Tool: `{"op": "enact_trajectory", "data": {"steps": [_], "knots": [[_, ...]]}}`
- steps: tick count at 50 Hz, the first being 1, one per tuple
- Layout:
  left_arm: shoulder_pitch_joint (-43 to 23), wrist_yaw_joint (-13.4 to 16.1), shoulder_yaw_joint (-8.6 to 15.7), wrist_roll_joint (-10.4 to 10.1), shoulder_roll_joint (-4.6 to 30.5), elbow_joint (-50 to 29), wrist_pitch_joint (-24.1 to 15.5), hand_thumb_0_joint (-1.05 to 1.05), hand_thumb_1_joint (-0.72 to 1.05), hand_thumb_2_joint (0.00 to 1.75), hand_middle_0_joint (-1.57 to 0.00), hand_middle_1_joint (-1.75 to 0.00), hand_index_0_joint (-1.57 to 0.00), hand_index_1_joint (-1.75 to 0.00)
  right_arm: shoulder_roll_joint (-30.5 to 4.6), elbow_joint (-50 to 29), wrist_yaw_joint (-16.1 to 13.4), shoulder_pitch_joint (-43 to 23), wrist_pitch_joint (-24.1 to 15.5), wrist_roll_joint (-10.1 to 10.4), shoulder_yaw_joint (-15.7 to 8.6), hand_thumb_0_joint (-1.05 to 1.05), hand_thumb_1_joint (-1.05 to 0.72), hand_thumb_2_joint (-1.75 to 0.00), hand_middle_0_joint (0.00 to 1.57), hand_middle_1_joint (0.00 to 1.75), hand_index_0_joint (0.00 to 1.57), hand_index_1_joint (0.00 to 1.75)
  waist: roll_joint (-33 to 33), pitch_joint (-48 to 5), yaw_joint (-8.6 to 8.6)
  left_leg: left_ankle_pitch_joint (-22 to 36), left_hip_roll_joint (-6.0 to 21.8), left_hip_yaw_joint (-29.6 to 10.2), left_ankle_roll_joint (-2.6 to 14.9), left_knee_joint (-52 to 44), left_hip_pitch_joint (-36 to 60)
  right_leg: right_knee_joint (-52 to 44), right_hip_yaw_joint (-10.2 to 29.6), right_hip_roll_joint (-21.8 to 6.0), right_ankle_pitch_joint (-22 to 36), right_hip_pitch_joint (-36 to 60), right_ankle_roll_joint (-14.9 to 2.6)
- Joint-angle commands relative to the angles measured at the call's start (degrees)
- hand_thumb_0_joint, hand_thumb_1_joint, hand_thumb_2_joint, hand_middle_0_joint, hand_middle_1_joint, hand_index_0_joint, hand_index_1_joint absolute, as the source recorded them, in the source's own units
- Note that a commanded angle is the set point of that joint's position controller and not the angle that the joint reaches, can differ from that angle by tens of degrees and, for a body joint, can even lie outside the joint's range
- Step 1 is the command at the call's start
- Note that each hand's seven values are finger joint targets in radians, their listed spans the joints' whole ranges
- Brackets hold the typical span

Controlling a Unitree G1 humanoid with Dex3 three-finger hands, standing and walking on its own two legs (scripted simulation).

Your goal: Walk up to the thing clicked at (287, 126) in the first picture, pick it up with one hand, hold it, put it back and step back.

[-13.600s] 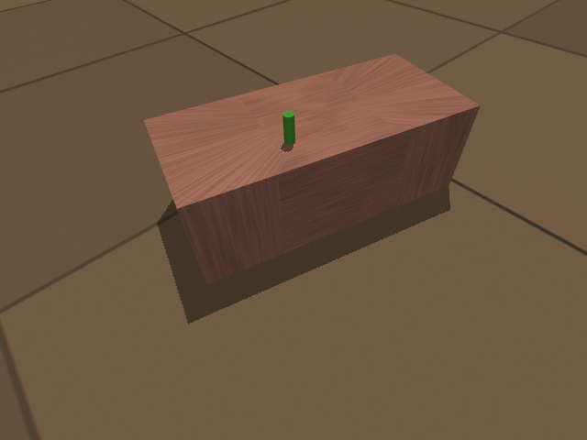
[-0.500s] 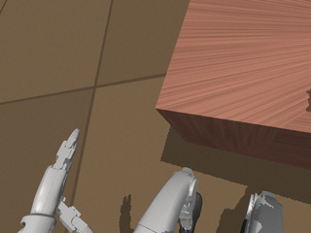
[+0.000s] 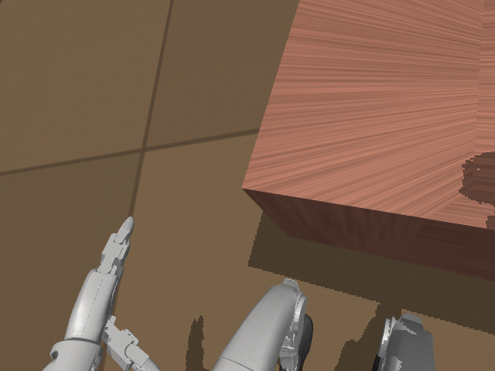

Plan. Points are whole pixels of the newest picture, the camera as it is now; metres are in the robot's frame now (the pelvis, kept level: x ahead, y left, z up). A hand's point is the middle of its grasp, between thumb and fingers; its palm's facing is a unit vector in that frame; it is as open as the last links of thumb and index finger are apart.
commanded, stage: settle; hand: right
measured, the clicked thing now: out of the picture +0.55 -0.25 -0.03
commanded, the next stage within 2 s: lift in 0.16 s
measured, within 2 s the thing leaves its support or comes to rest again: neither
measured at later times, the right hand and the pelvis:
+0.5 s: hand out of the picture +0.54 -0.23 +0.02, palm faces +0.24 +0.97 +0.00, open 5.0 cm; pelvis +0.01 +0.00 +0.02, yaw +0 degrees
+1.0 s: hand out of the picture +0.45 -0.23 +0.10, palm faces +0.25 +0.97 -0.01, open 5.0 cm; pelvis +0.02 +0.00 +0.07, yaw -3 degrees
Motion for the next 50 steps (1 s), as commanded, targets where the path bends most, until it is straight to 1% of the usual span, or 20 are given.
{"op": "enact_trajectory", "data": {"steps": [1,7,9,13,18,21,24,26,28,30,32,33,36,41,42,44,45,46,47,50], "knots": [[2.73,1.73,8.17,-0.01,10.24,-8.99,-2.27,0.00,-0.60,0.08,-0.06,-0.04,-0.03,-0.07,-12.83,-13.22,-0.27,-23.73,-4.75,0.76,0.58,0.00,-0.71,-1.26,1.32,1.35,1.32,1.35,-23.83,-34.76,-0.82,18.22,-1.85,-0.97,1.60,-8.52,15.34,-11.27,2.22,1.20,26.92,33.92,-0.05],[2.73,1.81,8.18,-0.04,10.24,-8.02,-1.72,0.00,-0.60,0.08,-0.06,-0.04,-0.03,-0.07,-13.72,-12.40,-0.62,-22.94,-4.77,0.43,0.37,0.00,-0.73,-1.28,1.33,1.36,1.33,1.36,-22.96,-34.27,-1.27,18.96,-1.85,-1.42,1.43,-10.21,17.41,-12.39,1.67,1.37,25.92,33.98,-0.29],[4.59,1.52,7.05,0.15,9.10,-4.79,-1.50,0.00,-0.60,0.08,-0.06,-0.05,-0.03,-0.07,-11.53,-9.57,-0.44,-22.40,-4.66,0.79,1.21,0.00,-0.77,-1.29,1.33,1.36,1.33,1.36,-23.05,-31.05,-0.82,18.23,-1.94,-1.18,1.59,-10.22,15.91,-12.82,1.72,1.47,26.01,33.06,-0.04],[0.22,1.60,7.59,0.11,9.89,-8.99,-1.82,0.00,-0.60,0.08,-0.06,-0.04,-0.03,-0.07,-13.40,-11.94,-0.72,-22.87,-5.13,0.96,-0.28,0.00,-0.75,-1.29,1.32,1.36,1.32,1.36,-21.77,-34.83,-1.31,20.27,-1.84,-1.54,1.33,-10.68,19.00,-12.66,1.63,1.37,27.32,34.32,-0.35],[1.82,1.41,7.64,0.05,9.42,-6.95,-1.50,0.00,-0.58,0.08,-0.05,-0.05,-0.04,-0.06,-10.65,-11.13,-0.46,-21.02,-5.21,1.08,0.96,0.00,-0.70,-1.30,1.41,1.41,1.41,1.41,-21.07,-34.60,-1.48,21.60,-1.94,-1.43,1.29,-11.41,20.33,-13.58,1.63,1.56,28.34,34.59,-0.43],[1.63,1.49,7.91,-0.07,10.34,-8.35,-1.27,0.00,-0.58,0.07,-0.05,-0.05,-0.04,-0.06,-11.53,-14.43,-0.51,-19.66,-5.07,1.29,0.21,0.00,-0.68,-1.29,1.39,1.40,1.39,1.40,-22.52,-37.16,-3.21,21.03,-1.93,-1.07,1.55,-11.88,21.54,-15.24,1.82,1.45,30.27,38.65,0.12],[4.36,1.12,6.38,-0.03,7.27,-2.99,-0.94,0.00,-0.58,0.08,-0.05,-0.05,-0.04,-0.06,-7.23,-13.84,-0.15,-18.48,-4.78,2.15,2.04,0.00,-0.71,-1.29,1.41,1.40,1.40,1.40,-22.92,-33.83,-3.47,22.43,-1.91,-1.44,1.32,-12.91,21.88,-15.43,1.15,1.75,30.61,37.49,-0.09],[2.46,1.35,7.54,-0.17,8.81,-4.52,-1.12,0.00,-0.58,0.07,-0.05,-0.05,-0.04,-0.06,-7.82,-16.70,-0.08,-18.14,-4.71,2.52,1.50,0.00,-0.74,-1.29,1.42,1.41,1.41,1.41,-21.38,-35.06,-3.59,23.64,-1.86,-1.47,1.17,-13.40,22.97,-15.84,1.21,1.65,31.53,38.91,-0.14],[1.98,1.36,7.00,-0.12,8.23,-3.33,-0.96,0.00,-0.58,0.07,-0.05,-0.05,-0.04,-0.06,-9.29,-18.88,-0.58,-18.06,-4.68,2.44,0.81,0.00,-0.72,-1.30,1.42,1.41,1.41,1.41,-22.17,-36.72,-5.60,23.20,-1.75,-2.08,1.10,-14.04,24.34,-16.33,0.61,1.72,31.13,39.87,-0.23],[1.67,1.28,6.09,-0.24,7.15,-2.46,-0.92,0.00,-0.59,0.08,-0.05,-0.05,-0.04,-0.06,-3.36,-17.52,-0.24,-16.09,-4.54,3.31,3.75,0.00,-0.74,-1.30,1.42,1.41,1.41,1.41,-20.93,-33.43,-5.23,21.60,-1.82,-1.56,1.39,-14.81,24.41,-18.17,0.80,1.90,29.47,39.48,0.15],[0.80,1.62,7.62,-0.38,8.32,-2.87,-1.08,0.00,-0.59,0.08,-0.05,-0.04,-0.04,-0.06,-4.31,-19.51,-0.75,-15.56,-4.53,3.42,2.95,0.00,-0.76,-1.30,1.43,1.41,1.42,1.41,-20.40,-34.35,-5.73,21.73,-1.68,-1.70,1.34,-15.88,26.38,-19.26,0.61,1.98,28.71,40.78,0.01],[1.05,1.59,7.03,-0.54,8.23,-2.58,-0.90,0.00,-0.58,0.07,-0.05,-0.05,-0.04,-0.06,-5.14,-19.19,-1.10,-13.60,-4.19,3.27,2.33,0.00,-0.76,-1.30,1.42,1.41,1.42,1.41,-19.07,-34.25,-7.38,21.15,-1.63,-1.85,1.34,-16.49,27.80,-20.26,0.22,2.22,27.44,40.02,-0.05],[2.58,1.54,7.55,-0.70,7.77,-0.61,-0.68,0.00,-0.58,0.07,-0.05,-0.05,-0.04,-0.06,0.79,-20.51,-1.04,-10.71,-3.74,4.47,5.18,0.00,-0.76,-1.32,1.43,1.43,1.43,1.43,-17.84,-31.33,-7.12,21.01,-1.72,-1.68,1.27,-18.10,28.64,-22.27,0.17,2.36,27.02,41.40,0.00],[2.06,1.85,8.49,-1.30,7.83,1.48,-0.83,0.00,-0.59,0.07,-0.05,-0.04,-0.04,-0.06,2.03,-27.37,-1.37,-8.32,-3.28,5.96,5.10,0.00,-0.75,-1.32,1.44,1.43,1.43,1.43,-13.52,-30.86,-9.31,22.86,-1.04,-2.72,0.66,-20.60,34.68,-24.08,-1.04,2.93,25.58,41.04,-0.56],[2.20,1.77,7.52,-1.24,6.90,2.21,-0.96,0.00,-0.59,0.08,-0.05,-0.04,-0.03,-0.06,6.87,-24.33,-1.19,-4.48,-2.78,6.29,7.55,0.00,-0.74,-1.30,1.43,1.42,1.43,1.42,-11.52,-28.67,-8.73,23.13,-1.11,-2.40,0.56,-21.03,34.60,-24.60,-0.95,2.93,25.73,40.95,-0.68],[2.43,1.94,7.51,-1.83,6.12,5.26,-0.68,0.00,-0.59,0.07,-0.05,-0.04,-0.03,-0.06,5.05,-26.68,-1.51,-3.20,-2.53,6.39,6.43,0.00,-0.79,-1.31,1.45,1.43,1.44,1.43,-10.34,-24.93,-10.68,20.69,-0.70,-3.09,0.63,-22.19,35.16,-26.12,-1.50,3.25,22.27,38.52,-0.85],[0.98,2.07,7.04,-1.95,5.82,5.03,-0.78,0.00,-0.59,0.07,-0.05,-0.04,-0.03,-0.06,7.68,-27.54,-1.35,-2.97,-2.36,6.55,8.55,0.00,-0.78,-1.30,1.44,1.42,1.43,1.42,-10.29,-24.17,-10.76,19.67,-0.62,-2.96,0.84,-22.70,35.16,-27.48,-1.50,3.25,21.57,39.53,-0.59],[-0.57,2.14,7.58,-2.15,6.32,3.52,-1.12,0.00,-0.58,0.07,-0.05,-0.04,-0.03,-0.06,9.93,-26.26,-1.17,0.05,-1.92,6.68,9.98,0.00,-0.80,-1.28,1.43,1.40,1.42,1.40,-8.75,-23.82,-10.79,19.29,-0.60,-2.92,0.75,-23.29,35.75,-28.08,-1.53,3.23,21.23,40.09,-0.63],[0.16,2.59,10.14,-2.29,8.78,4.19,-1.01,0.00,-0.58,0.06,-0.05,-0.04,-0.04,-0.06,7.07,-29.80,-1.41,-0.92,-1.95,6.88,7.97,0.00,-0.80,-1.29,1.44,1.41,1.43,1.41,-7.96,-25.05,-10.84,19.11,-0.49,-3.02,0.67,-23.99,36.38,-28.60,-1.35,3.07,20.99,41.60,-0.71],[1.93,2.44,7.17,-2.44,5.22,7.53,-0.96,0.00,-0.57,0.06,-0.05,-0.05,-0.04,-0.06,12.01,-32.77,-1.10,1.44,-1.30,7.59,11.47,0.00,-0.81,-1.31,1.45,1.43,1.44,1.43,-8.68,-22.75,-11.95,18.86,-0.37,-2.87,0.82,-25.05,37.05,-30.48,-1.88,3.43,20.95,43.60,-0.41]]}}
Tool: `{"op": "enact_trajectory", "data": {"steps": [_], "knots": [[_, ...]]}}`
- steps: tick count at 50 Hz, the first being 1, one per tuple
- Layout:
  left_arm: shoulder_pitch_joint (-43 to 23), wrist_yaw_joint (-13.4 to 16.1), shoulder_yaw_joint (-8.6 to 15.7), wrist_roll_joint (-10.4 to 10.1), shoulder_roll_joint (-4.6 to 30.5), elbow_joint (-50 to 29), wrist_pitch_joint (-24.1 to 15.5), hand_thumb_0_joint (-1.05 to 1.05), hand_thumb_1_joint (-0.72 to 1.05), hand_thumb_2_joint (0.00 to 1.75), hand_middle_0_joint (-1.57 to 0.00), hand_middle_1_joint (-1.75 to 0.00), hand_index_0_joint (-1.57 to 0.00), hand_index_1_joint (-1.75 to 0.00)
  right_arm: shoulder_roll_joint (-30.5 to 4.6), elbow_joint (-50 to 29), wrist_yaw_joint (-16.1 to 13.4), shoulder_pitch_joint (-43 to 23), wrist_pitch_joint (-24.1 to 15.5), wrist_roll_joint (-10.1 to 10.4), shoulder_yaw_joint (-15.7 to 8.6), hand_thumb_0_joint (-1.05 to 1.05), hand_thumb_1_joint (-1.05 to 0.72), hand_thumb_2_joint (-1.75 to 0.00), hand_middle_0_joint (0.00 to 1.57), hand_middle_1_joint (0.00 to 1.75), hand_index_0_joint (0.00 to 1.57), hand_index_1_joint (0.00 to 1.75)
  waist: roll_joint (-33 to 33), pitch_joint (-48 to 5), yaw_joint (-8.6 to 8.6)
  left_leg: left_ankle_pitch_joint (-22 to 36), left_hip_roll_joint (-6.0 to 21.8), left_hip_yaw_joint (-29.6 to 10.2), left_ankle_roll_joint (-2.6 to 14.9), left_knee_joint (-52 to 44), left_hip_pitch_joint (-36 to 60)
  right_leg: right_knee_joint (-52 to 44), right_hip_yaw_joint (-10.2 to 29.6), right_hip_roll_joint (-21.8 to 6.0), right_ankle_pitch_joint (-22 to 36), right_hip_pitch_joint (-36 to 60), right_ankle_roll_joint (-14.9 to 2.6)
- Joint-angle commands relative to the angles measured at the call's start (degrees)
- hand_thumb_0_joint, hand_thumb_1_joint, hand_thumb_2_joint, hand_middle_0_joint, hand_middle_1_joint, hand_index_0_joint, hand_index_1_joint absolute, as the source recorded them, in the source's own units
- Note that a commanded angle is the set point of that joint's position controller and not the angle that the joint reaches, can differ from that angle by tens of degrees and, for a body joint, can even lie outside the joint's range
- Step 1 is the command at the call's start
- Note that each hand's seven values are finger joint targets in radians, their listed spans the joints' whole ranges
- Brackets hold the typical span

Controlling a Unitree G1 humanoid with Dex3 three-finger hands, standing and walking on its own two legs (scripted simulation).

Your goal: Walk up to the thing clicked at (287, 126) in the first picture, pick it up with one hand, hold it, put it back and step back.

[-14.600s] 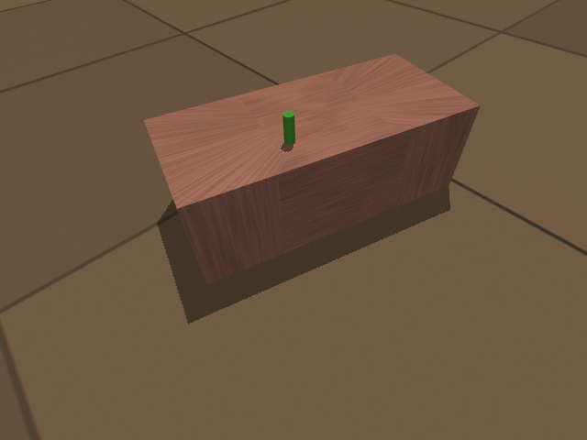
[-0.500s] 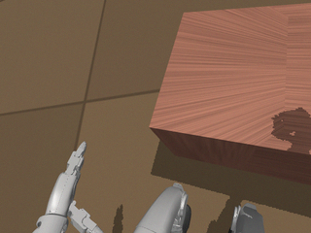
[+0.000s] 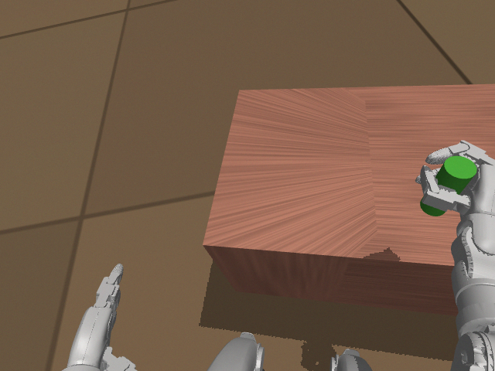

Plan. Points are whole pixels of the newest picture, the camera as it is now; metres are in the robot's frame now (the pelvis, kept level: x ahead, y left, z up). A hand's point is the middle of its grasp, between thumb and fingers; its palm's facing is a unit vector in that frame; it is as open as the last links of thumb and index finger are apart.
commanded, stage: lift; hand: right
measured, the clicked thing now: (445, 188) +0.44 -0.22 +0.01
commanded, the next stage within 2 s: hold in 0.96 s
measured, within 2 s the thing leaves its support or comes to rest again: neither
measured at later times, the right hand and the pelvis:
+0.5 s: hand (439, 198) +0.38 -0.18 +0.07, palm faces +0.19 +0.98 +0.00, open 5.0 cm; pelvis +0.00 +0.00 +0.03, yaw -1 degrees
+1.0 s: hand (445, 198) +0.37 -0.18 +0.09, palm faces +0.19 +0.98 +0.01, open 5.0 cm; pelvis +0.02 +0.00 +0.05, yaw -1 degrees
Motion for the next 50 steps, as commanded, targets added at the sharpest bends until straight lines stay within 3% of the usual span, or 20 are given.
{"op": "enact_trajectory", "data": {"steps": [1,2,3,4,5,9,13,16,17,18,20,22,24,31,32,38,42,44,46,50], "knots": [[3.60,1.54,5.34,-0.36,7.49,-5.12,-3.03,0.00,-0.57,0.06,-0.05,-0.05,-0.04,-0.05,-7.92,-17.60,-0.01,-17.84,-3.30,1.71,1.28,0.00,-0.79,-1.32,1.45,1.44,1.45,1.44,-7.75,-20.65,-1.60,16.30,-1.41,-0.82,1.25,-8.71,13.49,-12.55,0.74,2.13,17.62,19.26,-0.10],[2.85,1.41,3.26,-0.24,5.88,-4.88,-3.10,0.00,-0.57,0.06,-0.05,-0.04,-0.04,-0.05,-6.61,-18.23,0.00,-17.74,-3.26,1.88,2.25,0.00,-0.77,-1.31,1.44,1.43,1.44,1.43,-7.57,-20.33,-2.21,16.37,-1.34,-0.88,1.32,-8.76,13.76,-12.86,0.62,2.31,17.97,19.42,-0.05],[1.93,1.54,3.81,-0.45,6.04,-5.15,-3.26,0.00,-0.57,0.06,-0.05,-0.05,-0.04,-0.05,-5.10,-19.48,0.18,-16.59,-3.09,2.25,2.99,0.00,-0.79,-1.29,1.43,1.41,1.42,1.41,-7.10,-20.06,-2.04,16.28,-1.31,-0.82,1.32,-9.10,13.36,-13.20,0.63,2.15,18.04,20.60,0.01],[1.16,1.96,6.13,-0.47,8.46,-5.66,-3.29,0.00,-0.57,0.06,-0.05,-0.05,-0.04,-0.05,-8.05,-22.83,-0.23,-18.26,-3.29,2.32,1.73,0.00,-0.79,-1.31,1.44,1.42,1.43,1.42,-7.40,-21.38,-2.11,15.57,-1.22,-0.94,1.32,-9.58,14.82,-13.98,0.67,2.22,16.97,21.58,0.05],[0.87,1.98,4.55,-0.31,7.31,-5.30,-3.39,0.00,-0.57,0.06,-0.05,-0.05,-0.04,-0.05,-6.51,-22.89,-0.37,-17.47,-3.19,2.15,2.82,0.00,-0.76,-1.31,1.44,1.43,1.43,1.43,-6.60,-21.27,-2.34,15.99,-1.08,-1.13,1.19,-10.02,15.73,-14.15,0.48,2.31,17.11,21.96,-0.09],[0.00,2.98,7.40,-0.69,9.99,-3.85,-3.59,0.00,-0.57,0.05,-0.04,-0.05,-0.04,-0.05,-4.57,-24.92,-1.03,-14.67,-2.53,2.42,4.68,0.00,-0.77,-1.31,1.45,1.44,1.44,1.44,-5.68,-19.82,-2.52,14.05,-1.04,-0.69,1.24,-11.51,15.96,-16.69,0.65,2.20,15.20,24.72,0.11],[0.49,3.05,4.99,-1.15,7.06,-0.92,-3.37,0.00,-0.56,0.05,-0.04,-0.05,-0.04,-0.05,-0.90,-24.38,-1.35,-9.37,-1.48,3.32,6.39,0.00,-0.73,-1.32,1.44,1.44,1.44,1.44,-2.49,-15.46,-3.86,12.57,-0.76,-0.82,0.99,-13.39,17.86,-18.14,0.37,2.39,13.35,22.77,-0.23],[-2.61,3.53,5.93,-1.39,8.72,-3.49,-3.65,0.00,-0.56,0.05,-0.04,-0.05,-0.04,-0.05,-2.33,-25.91,-1.42,-7.58,-0.71,3.37,5.54,0.00,-0.71,-1.33,1.45,1.46,1.45,1.46,-0.22,-17.09,-4.29,13.74,-0.56,-1.15,0.61,-14.78,20.66,-18.67,0.17,2.38,14.36,24.45,-0.58],[-1.14,3.37,4.15,-1.39,6.61,-2.01,-3.34,0.00,-0.56,0.05,-0.04,-0.05,-0.04,-0.05,-0.79,-27.75,-1.43,-7.20,-0.73,3.61,6.92,0.00,-0.72,-1.32,1.44,1.45,1.44,1.45,-0.59,-14.74,-4.87,12.81,-0.41,-1.37,0.66,-15.30,21.28,-19.18,-0.12,2.55,13.40,23.19,-0.57],[-1.94,3.50,5.02,-1.56,7.30,-1.57,-3.43,0.00,-0.56,0.05,-0.04,-0.05,-0.04,-0.05,-1.19,-25.48,-1.52,-4.61,-0.24,3.39,6.13,0.00,-0.73,-1.34,1.46,1.47,1.46,1.47,0.40,-14.08,-5.25,12.65,-0.19,-1.68,0.55,-15.60,21.23,-19.24,-0.28,2.64,13.12,23.03,-0.74],[-0.61,3.46,3.22,-1.51,4.98,1.15,-3.40,0.00,-0.56,0.05,-0.04,-0.05,-0.04,-0.05,-0.05,-28.77,-1.47,-6.61,-0.61,3.67,7.56,0.00,-0.73,-1.33,1.45,1.45,1.45,1.45,-1.59,-11.80,-5.76,11.54,0.00,-2.07,0.70,-16.07,20.62,-19.84,-0.74,2.76,12.11,22.78,-0.57],[-2.72,3.97,6.45,-1.77,8.36,-1.46,-3.85,0.00,-0.56,0.05,-0.04,-0.05,-0.04,-0.05,-1.78,-31.50,-1.62,-5.43,-0.52,4.01,6.10,0.00,-0.72,-1.32,1.44,1.45,1.44,1.45,-0.49,-15.33,-5.55,13.36,-0.06,-2.03,0.59,-16.40,22.65,-20.26,-0.50,2.52,13.74,25.59,-0.64],[-0.47,3.76,4.11,-1.63,6.34,0.11,-3.60,0.00,-0.56,0.05,-0.04,-0.05,-0.04,-0.05,0.04,-31.03,-1.59,-4.08,-0.39,3.87,7.62,0.00,-0.71,-1.32,1.44,1.45,1.44,1.45,-1.59,-13.61,-5.50,14.66,-0.02,-2.06,0.60,-16.51,22.76,-20.43,-0.96,2.70,14.95,25.88,-0.49],[-1.89,4.30,5.30,-1.95,7.25,0.50,-3.37,0.00,-0.57,0.05,-0.04,-0.04,-0.03,-0.05,0.02,-36.74,-2.38,-1.37,-0.31,4.26,8.05,0.00,-0.74,-1.32,1.45,1.45,1.45,1.45,-2.36,-14.20,-6.49,16.18,0.16,-1.86,0.66,-17.25,25.00,-22.01,-0.80,2.56,16.91,29.06,-0.22],[-0.65,4.38,5.08,-1.91,6.57,1.25,-3.15,0.00,-0.57,0.05,-0.04,-0.04,-0.03,-0.05,1.06,-36.67,-2.35,-1.50,-0.13,4.14,8.96,0.00,-0.75,-1.32,1.45,1.45,1.45,1.45,-1.96,-14.72,-5.72,17.19,0.14,-1.94,0.56,-17.33,25.12,-21.71,-0.88,2.61,17.86,29.59,-0.32],[-0.72,4.38,3.20,-2.22,4.92,1.31,-2.41,0.00,-0.57,0.06,-0.04,-0.04,-0.03,-0.05,2.22,-36.81,-2.29,0.94,0.82,4.48,9.62,0.00,-0.77,-1.34,1.47,1.47,1.47,1.47,0.33,-13.58,-6.39,20.54,0.46,-1.88,0.31,-18.09,27.68,-22.04,-1.04,2.68,21.38,29.94,-0.48],[-1.05,4.54,5.92,-2.28,7.71,1.27,-2.34,0.00,-0.56,0.05,-0.04,-0.04,-0.04,-0.05,1.56,-37.76,-2.19,1.75,1.26,4.69,8.91,0.00,-0.79,-1.34,1.47,1.46,1.47,1.46,0.60,-13.45,-6.09,21.57,0.60,-1.81,0.23,-18.41,28.03,-22.65,-1.10,2.71,22.45,30.98,-0.46],[1.30,4.15,3.14,-2.34,4.24,4.61,-1.71,0.00,-0.56,0.05,-0.04,-0.05,-0.04,-0.05,2.58,-36.99,-2.07,2.97,1.64,4.54,9.90,0.00,-0.78,-1.34,1.47,1.47,1.47,1.47,-0.57,-10.32,-6.97,22.20,0.94,-2.25,0.16,-18.91,27.84,-22.45,-1.74,3.02,22.65,30.03,-0.54],[-2.95,4.30,4.82,-2.56,6.28,0.43,-2.16,0.00,-0.56,0.05,-0.04,-0.05,-0.04,-0.05,2.46,-38.50,-2.13,2.32,1.49,4.80,9.87,0.00,-0.79,-1.31,1.45,1.44,1.45,1.44,0.49,-12.46,-6.47,22.88,0.97,-2.33,0.06,-19.14,29.26,-22.68,-1.63,2.95,22.92,31.26,-0.60],[-3.03,4.12,3.73,-2.65,5.40,1.17,-1.80,0.00,-0.57,0.06,-0.04,-0.05,-0.04,-0.06,3.08,-39.96,-2.38,3.82,1.39,4.65,10.70,0.00,-0.80,-1.32,1.45,1.44,1.45,1.44,-0.87,-11.46,-7.43,20.78,0.74,-1.92,0.49,-19.23,28.73,-24.05,-1.17,2.75,22.57,31.77,-0.10]]}}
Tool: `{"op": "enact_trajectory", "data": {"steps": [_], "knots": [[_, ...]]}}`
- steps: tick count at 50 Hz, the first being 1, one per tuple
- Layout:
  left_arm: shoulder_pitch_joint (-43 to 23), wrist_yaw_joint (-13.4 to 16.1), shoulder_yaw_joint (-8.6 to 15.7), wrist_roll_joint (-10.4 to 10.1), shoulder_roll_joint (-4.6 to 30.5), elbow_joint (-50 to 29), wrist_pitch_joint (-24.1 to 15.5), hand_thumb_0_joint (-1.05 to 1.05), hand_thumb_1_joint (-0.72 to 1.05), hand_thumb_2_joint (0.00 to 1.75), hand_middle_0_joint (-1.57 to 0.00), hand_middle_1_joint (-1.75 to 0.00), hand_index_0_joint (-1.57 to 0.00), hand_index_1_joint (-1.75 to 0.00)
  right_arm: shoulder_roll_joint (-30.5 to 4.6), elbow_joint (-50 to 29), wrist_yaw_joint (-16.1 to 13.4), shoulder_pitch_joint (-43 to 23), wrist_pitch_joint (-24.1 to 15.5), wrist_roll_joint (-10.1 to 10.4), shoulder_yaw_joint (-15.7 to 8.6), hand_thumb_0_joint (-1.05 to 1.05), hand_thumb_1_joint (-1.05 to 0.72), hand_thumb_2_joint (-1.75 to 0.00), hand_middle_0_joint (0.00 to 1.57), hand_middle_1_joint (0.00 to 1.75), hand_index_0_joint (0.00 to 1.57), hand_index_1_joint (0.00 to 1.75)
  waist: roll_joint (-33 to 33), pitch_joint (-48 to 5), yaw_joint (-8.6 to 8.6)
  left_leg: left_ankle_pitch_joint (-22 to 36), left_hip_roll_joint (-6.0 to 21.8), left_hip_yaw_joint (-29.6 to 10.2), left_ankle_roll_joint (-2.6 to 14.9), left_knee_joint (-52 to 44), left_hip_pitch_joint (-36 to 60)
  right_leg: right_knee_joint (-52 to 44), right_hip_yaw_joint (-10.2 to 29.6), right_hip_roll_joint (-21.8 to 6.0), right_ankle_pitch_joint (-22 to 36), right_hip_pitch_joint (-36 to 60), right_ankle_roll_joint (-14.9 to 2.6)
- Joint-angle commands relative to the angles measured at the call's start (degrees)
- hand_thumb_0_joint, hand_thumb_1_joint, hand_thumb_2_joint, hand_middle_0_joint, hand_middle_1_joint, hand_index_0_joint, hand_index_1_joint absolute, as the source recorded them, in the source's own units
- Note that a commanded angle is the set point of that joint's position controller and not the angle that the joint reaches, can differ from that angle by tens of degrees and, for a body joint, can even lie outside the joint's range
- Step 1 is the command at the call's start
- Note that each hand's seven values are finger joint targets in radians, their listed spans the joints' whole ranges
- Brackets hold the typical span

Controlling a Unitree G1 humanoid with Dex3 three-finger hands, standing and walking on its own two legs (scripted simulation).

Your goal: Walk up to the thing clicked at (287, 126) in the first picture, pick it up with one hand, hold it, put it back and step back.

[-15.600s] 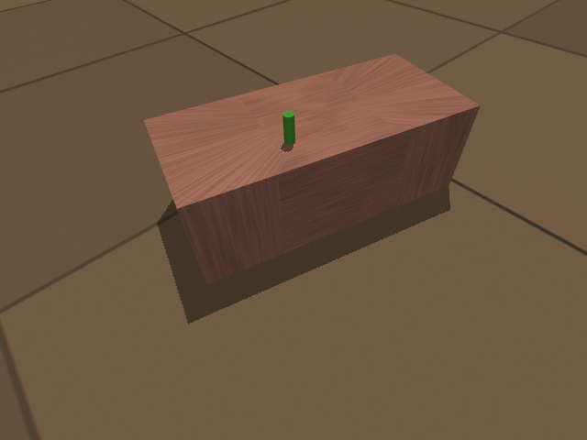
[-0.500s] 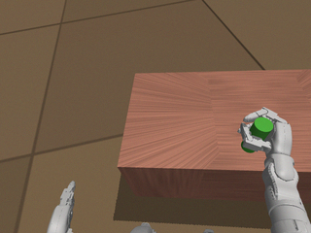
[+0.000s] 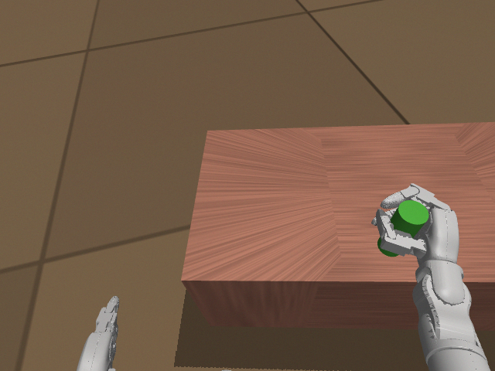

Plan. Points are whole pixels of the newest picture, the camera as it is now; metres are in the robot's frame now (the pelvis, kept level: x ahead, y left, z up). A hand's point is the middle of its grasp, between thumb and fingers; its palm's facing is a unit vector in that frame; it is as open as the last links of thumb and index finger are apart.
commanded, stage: hold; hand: right
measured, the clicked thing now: (400, 230) +0.36 -0.19 +0.03
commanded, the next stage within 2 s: none
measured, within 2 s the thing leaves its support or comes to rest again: neither
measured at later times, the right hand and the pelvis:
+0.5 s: hand (401, 230) +0.33 -0.18 +0.06, palm faces +0.17 +0.99 +0.00, open 5.0 cm; pelvis +0.00 +0.00 +0.01, yaw +0 degrees
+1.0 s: hand (399, 228) +0.34 -0.17 +0.07, palm faces +0.17 +0.98 +0.00, open 5.0 cm; pelvis +0.00 +0.00 +0.02, yaw +0 degrees
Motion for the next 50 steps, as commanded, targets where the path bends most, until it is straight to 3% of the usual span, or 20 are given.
{"op": "enact_trajectory", "data": {"steps": [1,3,6,8,10,11,16,19,20,24,29,31,34,35,36,39,42,44,47,50], "knots": [[-1.55,0.88,4.32,0.07,8.14,-10.59,-2.74,0.00,-0.57,0.06,-0.05,-0.05,-0.04,-0.06,-7.11,-15.35,-0.24,-16.20,-4.53,0.47,-0.87,0.00,-0.79,-1.33,1.45,1.45,1.45,1.45,-2.42,-15.92,-0.34,17.30,-0.94,0.04,0.66,-6.69,8.08,-8.37,1.06,0.84,17.34,10.26,-0.19],[-0.61,0.71,2.76,0.12,6.49,-9.47,-2.38,0.00,-0.56,0.06,-0.05,-0.05,-0.04,-0.06,-6.73,-17.25,-0.35,-16.30,-4.84,0.70,-0.45,0.00,-0.78,-1.32,1.45,1.44,1.44,1.44,-2.85,-16.07,-0.71,17.24,-0.92,0.24,0.77,-6.88,8.71,-8.80,1.24,0.89,17.80,10.69,-0.01],[-0.02,1.15,6.03,0.06,9.79,-8.86,-2.09,0.00,-0.56,0.06,-0.05,-0.05,-0.04,-0.06,-8.63,-17.35,-0.55,-13.86,-4.10,0.71,-1.86,0.00,-0.77,-1.32,1.45,1.44,1.44,1.44,-2.09,-15.85,-0.33,18.65,-0.82,0.19,0.55,-7.30,9.15,-8.77,0.96,1.03,18.76,10.92,-0.28],[0.27,1.05,5.11,0.13,8.26,-5.55,-1.88,0.00,-0.56,0.06,-0.05,-0.05,-0.04,-0.06,-7.52,-15.89,-0.55,-12.97,-4.06,0.88,-1.13,0.00,-0.76,-1.33,1.45,1.45,1.45,1.45,-1.45,-12.85,-0.53,17.22,-0.63,0.18,0.43,-7.81,8.90,-8.95,0.76,1.10,16.68,9.55,-0.47],[-3.03,1.36,7.23,-0.14,10.39,-8.83,-2.26,0.00,-0.56,0.06,-0.05,-0.05,-0.04,-0.06,-8.47,-19.78,-0.70,-14.69,-4.18,1.17,-1.71,0.00,-0.77,-1.33,1.45,1.45,1.45,1.45,-1.02,-17.40,-0.40,18.52,-0.59,-0.11,0.28,-8.17,10.64,-8.78,0.90,1.07,17.36,11.50,-0.66],[-2.75,1.15,4.70,-0.25,8.30,-8.44,-2.24,0.00,-0.56,0.06,-0.05,-0.05,-0.04,-0.06,-5.48,-17.20,-0.57,-12.45,-3.82,1.32,0.67,0.00,-0.76,-1.32,1.43,1.43,1.43,1.43,0.49,-13.82,-0.25,16.86,-0.93,0.56,0.42,-8.29,9.85,-9.76,1.40,0.77,16.55,10.73,-0.51],[-3.68,1.09,2.00,-0.37,5.76,-7.69,-2.30,0.00,-0.56,0.06,-0.05,-0.05,-0.04,-0.06,-5.48,-20.00,-0.48,-12.58,-4.36,1.46,1.35,0.00,-0.75,-1.33,1.44,1.45,1.44,1.45,-1.27,-13.65,-1.64,14.20,-0.88,0.54,0.63,-9.14,10.29,-11.16,1.54,0.76,14.31,10.74,-0.26],[-1.07,1.49,4.18,-0.37,7.76,-6.96,-2.18,0.00,-0.56,0.06,-0.05,-0.05,-0.04,-0.06,-5.70,-20.45,-0.34,-11.17,-3.63,1.23,1.60,0.00,-0.74,-1.32,1.43,1.43,1.43,1.43,-1.84,-15.91,-0.34,18.60,-0.83,0.39,0.45,-8.94,11.52,-10.76,1.06,0.98,18.72,13.47,-0.26],[-1.11,1.47,4.20,-0.36,8.12,-5.82,-1.95,0.00,-0.55,0.05,-0.05,-0.06,-0.05,-0.06,-6.96,-20.21,-0.51,-10.00,-3.32,1.20,0.29,0.00,-0.75,-1.32,1.43,1.43,1.43,1.43,-2.31,-14.84,-1.21,19.42,-0.66,0.37,0.46,-8.92,11.73,-10.86,0.86,1.07,19.78,13.43,-0.19],[-2.68,1.81,6.83,-0.47,10.15,-5.47,-2.01,0.00,-0.55,0.05,-0.05,-0.06,-0.05,-0.06,-7.67,-22.69,-1.11,-13.23,-2.93,1.31,-0.20,0.00,-0.78,-1.35,1.45,1.46,1.45,1.46,-2.99,-13.78,-0.48,18.50,-0.54,0.30,0.52,-9.52,11.21,-11.53,0.96,0.99,18.44,13.72,-0.26],[-4.81,1.52,3.05,-0.62,6.17,-4.32,-2.45,0.00,-0.56,0.06,-0.05,-0.06,-0.05,-0.06,-4.09,-18.19,-1.01,-13.00,-2.63,1.39,2.35,0.00,-0.76,-1.34,1.44,1.45,1.44,1.45,0.79,-10.63,-0.50,16.20,-0.67,0.50,0.38,-10.24,10.47,-11.83,1.39,0.69,15.83,11.81,-0.62],[-5.17,1.84,4.30,-0.65,8.00,-6.13,-2.42,0.00,-0.55,0.05,-0.05,-0.06,-0.05,-0.06,-6.23,-20.89,-0.97,-13.64,-2.62,1.22,1.38,0.00,-0.74,-1.34,1.43,1.45,1.44,1.45,0.16,-15.00,-1.04,17.42,-0.56,0.22,0.31,-10.78,13.03,-12.04,1.10,0.98,16.74,13.96,-0.64],[-3.29,1.99,5.82,-0.74,9.75,-4.54,-2.03,0.00,-0.54,0.05,-0.05,-0.06,-0.05,-0.06,-7.36,-19.69,-1.23,-12.41,-1.81,0.90,0.74,0.00,-0.74,-1.33,1.43,1.44,1.43,1.44,-1.46,-14.61,-1.30,19.31,-0.63,0.39,0.40,-10.62,13.70,-12.78,0.98,1.11,19.29,15.15,-0.20],[-2.70,1.72,3.70,-0.63,7.25,-2.38,-1.93,0.00,-0.54,0.05,-0.05,-0.06,-0.05,-0.06,-5.77,-19.08,-1.02,-12.00,-1.77,1.11,1.90,0.00,-0.74,-1.33,1.43,1.45,1.44,1.45,-2.09,-12.06,-1.75,18.88,-0.57,0.51,0.40,-10.85,13.04,-12.75,0.90,1.08,19.04,14.03,-0.20],[-2.52,1.84,6.20,-0.71,9.45,-2.06,-2.01,0.00,-0.54,0.05,-0.05,-0.06,-0.05,-0.06,-6.18,-16.77,-1.16,-10.88,-1.46,1.25,0.82,0.00,-0.75,-1.33,1.44,1.44,1.44,1.44,-1.70,-11.39,-0.85,18.43,-0.71,0.62,0.46,-10.61,11.88,-12.92,1.09,0.94,18.62,13.38,-0.22],[-6.52,1.51,3.46,-0.85,7.11,-5.13,-2.24,0.00,-0.55,0.05,-0.05,-0.06,-0.05,-0.06,-6.72,-19.48,-1.39,-12.81,-2.13,1.38,0.35,0.00,-0.72,-1.34,1.43,1.45,1.44,1.45,-1.02,-11.97,-2.14,15.56,-0.63,0.43,0.54,-11.50,12.82,-13.50,1.09,0.85,15.48,12.90,-0.35],[-5.53,1.76,4.55,-0.66,8.36,-3.95,-2.45,0.00,-0.54,0.05,-0.05,-0.06,-0.05,-0.06,-4.75,-20.26,-1.79,-11.92,-2.25,1.46,2.46,0.00,-0.73,-1.32,1.43,1.44,1.43,1.44,-1.47,-11.12,-1.52,14.99,-0.83,0.64,0.65,-11.65,12.65,-14.69,1.75,0.52,14.77,13.90,-0.03],[-5.14,1.96,6.00,-0.65,9.70,-3.30,-2.54,0.00,-0.54,0.05,-0.05,-0.06,-0.05,-0.06,-7.46,-19.95,-1.94,-12.37,-2.68,1.28,0.02,0.00,-0.72,-1.32,1.43,1.44,1.43,1.44,-1.66,-13.13,-1.74,16.80,-0.93,0.68,0.63,-11.22,12.98,-14.19,1.91,0.39,17.34,15.00,-0.03],[-4.76,1.55,1.59,-0.63,5.27,-2.23,-2.53,0.00,-0.55,0.06,-0.05,-0.06,-0.05,-0.06,-4.80,-16.76,-1.49,-10.50,-3.05,1.35,1.87,0.00,-0.72,-1.34,1.42,1.45,1.43,1.44,0.58,-10.52,-1.10,16.69,-0.80,0.21,0.47,-11.63,12.44,-13.35,1.08,0.73,16.27,12.77,-0.58],[-6.05,1.88,4.11,-0.49,8.36,-5.63,-3.15,0.00,-0.55,0.05,-0.05,-0.06,-0.05,-0.06,-5.89,-20.67,-1.37,-13.14,-3.80,1.64,1.28,0.00,-0.74,-1.35,1.45,1.46,1.45,1.46,-0.11,-14.95,-0.79,18.73,-0.78,0.29,0.40,-11.25,14.03,-13.12,1.08,0.78,18.34,15.05,-0.46]]}}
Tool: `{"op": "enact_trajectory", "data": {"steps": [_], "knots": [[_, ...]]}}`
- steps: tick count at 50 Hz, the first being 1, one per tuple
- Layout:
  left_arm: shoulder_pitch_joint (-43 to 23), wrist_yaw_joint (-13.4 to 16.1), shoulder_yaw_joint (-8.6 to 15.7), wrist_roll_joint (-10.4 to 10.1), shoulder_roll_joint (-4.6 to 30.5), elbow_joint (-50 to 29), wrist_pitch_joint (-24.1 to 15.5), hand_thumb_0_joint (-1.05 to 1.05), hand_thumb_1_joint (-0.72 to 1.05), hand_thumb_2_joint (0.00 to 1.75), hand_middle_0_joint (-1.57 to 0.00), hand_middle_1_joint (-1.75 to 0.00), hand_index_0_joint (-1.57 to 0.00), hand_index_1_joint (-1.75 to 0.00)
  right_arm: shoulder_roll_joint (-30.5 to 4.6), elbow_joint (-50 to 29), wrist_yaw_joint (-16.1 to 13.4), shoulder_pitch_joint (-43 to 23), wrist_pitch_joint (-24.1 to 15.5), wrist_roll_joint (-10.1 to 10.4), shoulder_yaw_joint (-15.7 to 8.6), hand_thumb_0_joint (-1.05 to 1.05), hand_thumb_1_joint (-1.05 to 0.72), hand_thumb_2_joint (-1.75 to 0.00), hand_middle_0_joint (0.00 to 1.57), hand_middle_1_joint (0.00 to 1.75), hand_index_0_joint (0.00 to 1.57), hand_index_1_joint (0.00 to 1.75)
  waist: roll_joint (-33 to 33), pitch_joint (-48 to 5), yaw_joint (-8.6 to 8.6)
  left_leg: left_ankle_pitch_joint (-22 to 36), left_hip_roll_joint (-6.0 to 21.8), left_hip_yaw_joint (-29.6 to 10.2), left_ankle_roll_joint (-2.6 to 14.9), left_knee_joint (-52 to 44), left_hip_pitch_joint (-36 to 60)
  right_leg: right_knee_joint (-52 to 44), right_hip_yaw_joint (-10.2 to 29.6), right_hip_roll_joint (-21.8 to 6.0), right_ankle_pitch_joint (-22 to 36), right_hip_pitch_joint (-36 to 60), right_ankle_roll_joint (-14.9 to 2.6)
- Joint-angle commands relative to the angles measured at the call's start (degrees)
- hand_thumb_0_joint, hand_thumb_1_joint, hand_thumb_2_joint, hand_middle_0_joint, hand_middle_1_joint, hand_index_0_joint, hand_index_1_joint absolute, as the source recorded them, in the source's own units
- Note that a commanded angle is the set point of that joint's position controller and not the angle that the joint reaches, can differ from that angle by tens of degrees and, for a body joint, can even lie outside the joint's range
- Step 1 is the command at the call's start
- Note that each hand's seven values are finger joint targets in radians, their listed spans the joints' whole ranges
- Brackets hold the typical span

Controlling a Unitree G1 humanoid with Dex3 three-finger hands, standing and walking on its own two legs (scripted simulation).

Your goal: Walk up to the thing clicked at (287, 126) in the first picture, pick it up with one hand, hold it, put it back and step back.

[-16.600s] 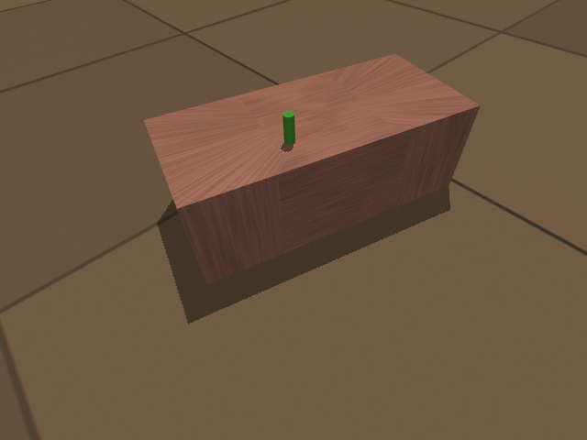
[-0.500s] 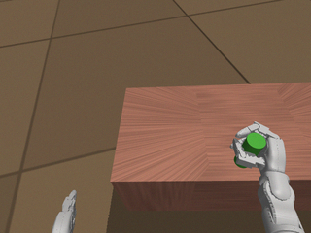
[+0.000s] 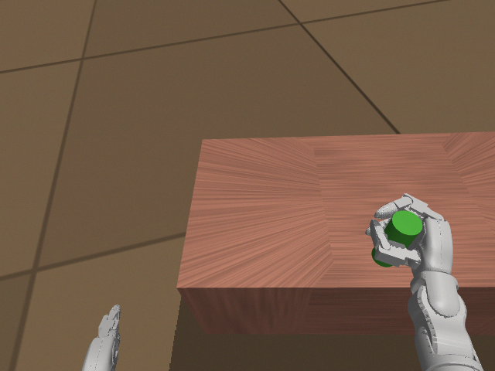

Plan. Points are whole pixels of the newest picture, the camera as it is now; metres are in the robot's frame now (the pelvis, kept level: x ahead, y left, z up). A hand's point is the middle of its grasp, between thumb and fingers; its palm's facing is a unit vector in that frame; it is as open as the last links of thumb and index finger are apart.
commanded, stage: hold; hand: right
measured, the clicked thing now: (394, 240) +0.34 -0.19 +0.03
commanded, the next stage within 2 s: crouch in 1.66 s
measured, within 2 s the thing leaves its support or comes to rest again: neither
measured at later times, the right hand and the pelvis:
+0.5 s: hand (382, 234) +0.33 -0.16 +0.05, palm faces +0.17 +0.99 +0.01, open 5.0 cm; pelvis +0.00 +0.01 +0.00, yaw +0 degrees
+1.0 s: hand (382, 236) +0.33 -0.17 +0.05, palm faces +0.18 +0.98 +0.00, open 5.0 cm; pelvis +0.00 +0.01 +0.00, yaw +0 degrees
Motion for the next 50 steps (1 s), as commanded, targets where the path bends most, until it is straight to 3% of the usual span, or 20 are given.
{"op": "enact_trajectory", "data": {"steps": [1,4,7,11,13,14,20,22,23,24,26,28,30,32,34,40,41,45,47,50], "knots": [[-2.95,0.97,4.62,0.48,9.40,-11.90,-3.54,0.00,-0.55,0.05,-0.05,-0.06,-0.05,-0.06,-6.92,-14.46,0.11,-17.14,-5.08,0.60,-1.94,0.00,-0.75,-1.35,1.45,1.47,1.46,1.47,0.05,-15.76,0.43,16.79,-1.04,0.79,0.72,-5.03,7.21,-6.77,1.58,0.35,16.71,8.51,0.01],[0.27,0.89,4.73,0.49,8.74,-7.92,-3.23,0.00,-0.55,0.06,-0.05,-0.06,-0.05,-0.06,-6.65,-15.21,0.17,-16.27,-5.16,0.52,-1.34,0.00,-0.77,-1.34,1.44,1.45,1.44,1.45,-2.77,-15.53,0.00,18.41,-1.03,0.86,0.99,-4.41,6.49,-6.78,1.62,0.38,20.05,9.82,0.46],[-0.89,0.55,2.54,0.36,6.84,-8.74,-3.21,0.00,-0.56,0.06,-0.05,-0.06,-0.05,-0.06,-5.95,-14.59,0.25,-16.60,-4.68,0.63,-0.95,0.00,-0.75,-1.35,1.44,1.45,1.44,1.45,-1.19,-14.59,-0.04,18.07,-0.92,0.77,0.95,-4.80,6.43,-6.74,1.60,0.45,18.89,7.92,0.15],[-3.82,1.06,6.13,0.26,10.89,-10.84,-3.59,0.00,-0.55,0.06,-0.05,-0.06,-0.05,-0.06,-7.42,-12.60,0.05,-16.41,-4.39,0.74,-3.12,0.00,-0.76,-1.35,1.45,1.46,1.45,1.46,1.22,-14.36,0.74,15.24,-1.16,1.15,0.71,-5.59,6.40,-7.69,2.13,0.11,15.21,7.97,-0.12],[-0.66,0.72,3.78,0.23,8.31,-9.00,-2.92,0.00,-0.55,0.05,-0.05,-0.06,-0.05,-0.06,-7.74,-12.61,0.13,-15.77,-4.24,0.71,-3.43,0.00,-0.76,-1.34,1.44,1.45,1.44,1.45,1.05,-13.43,-0.17,16.50,-0.76,0.71,0.56,-6.09,7.58,-7.26,1.39,0.70,15.63,7.07,-0.28],[-0.84,0.73,3.35,0.11,7.63,-9.52,-2.96,0.00,-0.55,0.05,-0.05,-0.06,-0.05,-0.06,-5.77,-11.51,0.39,-14.99,-4.26,0.87,-1.65,0.00,-0.77,-1.33,1.44,1.45,1.44,1.45,2.57,-12.69,0.35,16.50,-0.90,0.94,0.49,-6.05,7.39,-7.38,1.56,0.56,15.87,7.23,-0.32],[-2.52,0.35,2.14,0.39,6.66,-9.51,-3.19,0.00,-0.55,0.05,-0.05,-0.06,-0.05,-0.06,-5.73,-12.32,0.76,-17.53,-5.08,0.57,-1.04,0.00,-0.74,-1.36,1.44,1.46,1.45,1.46,-0.97,-13.66,-0.06,16.96,-0.83,0.65,0.88,-5.22,6.52,-7.28,1.39,0.51,17.11,7.38,0.06],[-3.08,0.70,3.75,0.34,8.57,-10.29,-3.18,0.00,-0.56,0.06,-0.05,-0.06,-0.05,-0.06,-7.28,-13.93,0.56,-18.42,-5.43,0.48,-1.79,0.00,-0.75,-1.34,1.43,1.45,1.44,1.45,-1.66,-14.91,0.02,15.46,-0.91,0.66,0.98,-5.73,6.79,-7.70,1.48,0.48,15.43,8.66,0.12],[-2.97,0.76,4.92,0.37,9.60,-11.00,-3.23,0.00,-0.55,0.06,-0.05,-0.06,-0.05,-0.06,-8.50,-16.75,0.24,-17.47,-5.55,0.50,-2.89,0.00,-0.74,-1.34,1.43,1.45,1.44,1.44,-2.81,-17.47,-1.09,16.62,-0.70,0.42,1.06,-5.64,8.60,-7.68,1.28,0.76,16.71,9.57,0.30],[-2.42,0.90,5.95,0.43,10.49,-9.51,-2.97,0.00,-0.55,0.05,-0.05,-0.06,-0.05,-0.06,-9.26,-14.64,-0.24,-16.08,-5.26,0.42,-3.91,0.00,-0.76,-1.33,1.43,1.44,1.43,1.44,-1.85,-15.55,-0.76,16.54,-0.97,0.77,0.94,-5.81,8.52,-7.94,1.40,0.68,16.56,8.92,0.28],[-1.12,0.54,4.45,0.40,8.83,-7.99,-2.91,0.00,-0.54,0.05,-0.05,-0.06,-0.05,-0.06,-7.74,-15.33,-0.32,-14.07,-5.22,0.61,-2.74,0.00,-0.77,-1.35,1.45,1.46,1.45,1.46,-3.27,-14.52,-1.25,17.39,-0.80,0.68,0.96,-5.82,8.40,-7.72,1.04,0.83,17.48,8.97,0.34],[-1.18,0.36,1.39,0.41,5.13,-7.24,-2.96,0.00,-0.55,0.06,-0.05,-0.06,-0.05,-0.06,-5.73,-12.68,-0.09,-14.62,-5.28,0.92,-1.91,0.00,-0.77,-1.33,1.43,1.44,1.43,1.44,0.46,-12.17,-0.11,16.83,-0.85,0.58,0.62,-6.23,7.43,-7.02,1.10,0.76,15.93,6.53,-0.26],[-4.47,0.39,1.23,0.38,5.41,-8.55,-3.26,0.00,-0.55,0.06,-0.05,-0.06,-0.05,-0.06,-5.09,-12.11,0.04,-15.30,-5.43,0.95,-1.36,0.00,-0.77,-1.35,1.44,1.46,1.44,1.46,2.12,-11.65,0.29,16.04,-0.66,0.15,0.48,-6.37,6.70,-6.86,0.94,0.80,14.24,5.78,-0.62],[-5.23,0.98,4.47,0.56,9.11,-9.97,-3.17,0.00,-0.56,0.05,-0.05,-0.06,-0.05,-0.06,-6.96,-11.90,-0.07,-17.10,-5.63,0.62,-2.74,0.00,-0.77,-1.35,1.44,1.46,1.45,1.46,2.56,-13.06,0.78,13.94,-0.78,0.26,0.55,-6.40,6.33,-7.41,1.36,0.57,12.44,5.97,-0.62],[-3.42,1.18,4.96,0.60,9.69,-9.80,-3.38,0.00,-0.55,0.05,-0.05,-0.06,-0.05,-0.06,-6.97,-11.68,0.31,-17.67,-5.85,0.55,-2.32,0.00,-0.78,-1.33,1.44,1.44,1.44,1.44,0.68,-12.78,1.14,11.89,-0.88,0.51,0.66,-6.72,5.84,-8.09,1.49,0.51,10.57,6.76,-0.46],[-1.34,0.95,4.22,0.43,8.58,-8.57,-3.93,0.00,-0.54,0.05,-0.05,-0.06,-0.05,-0.06,-5.74,-12.02,0.81,-16.92,-6.01,0.94,-0.79,0.00,-0.77,-1.31,1.42,1.42,1.42,1.42,-0.92,-12.72,0.51,13.65,-0.89,0.74,0.86,-6.00,5.45,-7.97,1.35,0.72,12.89,7.18,-0.11],[-1.02,0.65,2.20,0.47,6.27,-7.25,-3.87,0.00,-0.55,0.05,-0.05,-0.06,-0.05,-0.06,-5.67,-11.74,0.58,-17.17,-6.13,0.90,-1.24,0.00,-0.75,-1.32,1.42,1.43,1.42,1.43,-1.68,-12.30,0.06,13.74,-0.80,0.59,0.91,-5.88,5.39,-7.64,1.30,0.73,13.15,6.76,-0.04],[-2.68,0.57,2.82,0.60,7.23,-9.36,-3.67,0.00,-0.55,0.06,-0.05,-0.06,-0.05,-0.06,-7.83,-12.58,0.05,-16.11,-6.42,0.70,-3.71,0.00,-0.75,-1.33,1.42,1.43,1.43,1.43,-0.11,-15.53,-0.57,14.29,-0.75,0.37,0.91,-5.72,7.34,-7.20,1.41,0.79,13.55,6.44,-0.15],[-2.39,0.84,4.76,0.67,9.00,-8.07,-3.38,0.00,-0.54,0.05,-0.05,-0.06,-0.05,-0.06,-7.91,-11.67,-0.09,-15.07,-6.52,0.55,-3.55,0.00,-0.76,-1.34,1.44,1.45,1.44,1.45,-0.75,-15.78,-0.31,17.30,-0.50,0.08,0.77,-5.23,7.88,-6.43,1.03,0.95,15.99,7.06,-0.12],[-3.64,0.91,4.63,0.65,9.20,-9.65,-3.23,0.00,-0.55,0.05,-0.05,-0.06,-0.05,-0.06,-7.70,-12.54,-0.14,-17.39,-6.89,0.60,-2.94,0.00,-0.79,-1.34,1.44,1.45,1.44,1.45,0.06,-16.81,0.30,19.62,-0.65,0.24,0.71,-4.74,8.22,-6.11,1.20,0.82,18.60,8.01,-0.15]]}}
